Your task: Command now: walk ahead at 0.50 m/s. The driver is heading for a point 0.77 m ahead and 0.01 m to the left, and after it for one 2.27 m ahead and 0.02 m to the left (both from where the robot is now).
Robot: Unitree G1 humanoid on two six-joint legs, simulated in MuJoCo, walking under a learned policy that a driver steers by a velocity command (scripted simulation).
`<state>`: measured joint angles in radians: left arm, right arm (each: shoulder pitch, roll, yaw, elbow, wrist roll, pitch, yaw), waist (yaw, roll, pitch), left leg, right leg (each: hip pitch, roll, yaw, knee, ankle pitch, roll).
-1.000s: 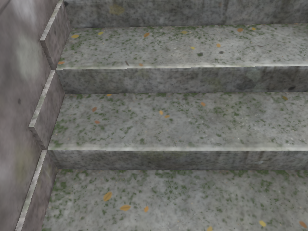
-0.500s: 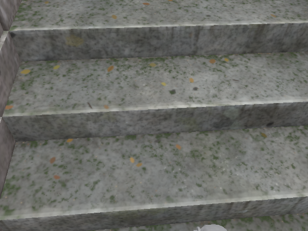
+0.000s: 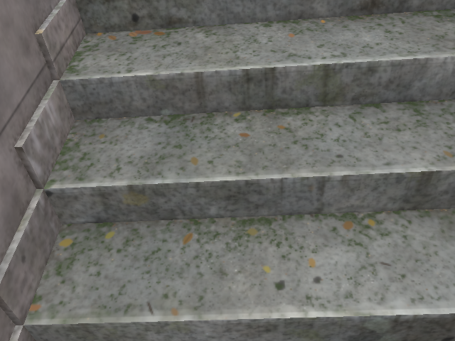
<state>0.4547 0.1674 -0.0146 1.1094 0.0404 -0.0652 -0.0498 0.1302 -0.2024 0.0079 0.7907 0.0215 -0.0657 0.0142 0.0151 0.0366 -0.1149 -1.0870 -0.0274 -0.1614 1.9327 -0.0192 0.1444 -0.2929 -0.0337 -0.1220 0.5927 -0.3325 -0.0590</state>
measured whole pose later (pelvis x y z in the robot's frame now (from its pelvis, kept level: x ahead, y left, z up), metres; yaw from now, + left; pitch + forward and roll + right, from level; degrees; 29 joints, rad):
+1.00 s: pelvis +0.55 -0.03 +0.27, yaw +0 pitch +2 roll +0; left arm 0.18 0.21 0.00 0.92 0.04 -0.05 -0.03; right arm 0.32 -0.21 -0.01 0.94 0.01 -0.06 0.02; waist 0.00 0.03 -0.05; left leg -0.64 -0.05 -0.15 1.72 -0.19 0.11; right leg -0.56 -0.01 -0.15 0.80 -0.29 -0.09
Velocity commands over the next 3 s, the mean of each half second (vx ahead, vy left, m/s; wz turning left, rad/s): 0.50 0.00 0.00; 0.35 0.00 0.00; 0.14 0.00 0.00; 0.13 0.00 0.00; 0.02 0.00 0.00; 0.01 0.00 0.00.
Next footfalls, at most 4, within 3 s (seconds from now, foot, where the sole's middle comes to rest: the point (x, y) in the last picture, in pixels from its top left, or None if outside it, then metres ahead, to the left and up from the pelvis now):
0.28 left None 0.35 0.10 -0.62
0.82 right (300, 264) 0.68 -0.11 -0.47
1.34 left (220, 256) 0.71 0.10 -0.47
1.78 right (348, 155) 0.92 -0.26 -0.32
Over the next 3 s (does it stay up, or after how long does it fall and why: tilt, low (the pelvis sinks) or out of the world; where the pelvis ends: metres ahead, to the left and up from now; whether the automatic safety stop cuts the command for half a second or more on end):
stays up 0.92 -0.17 0.46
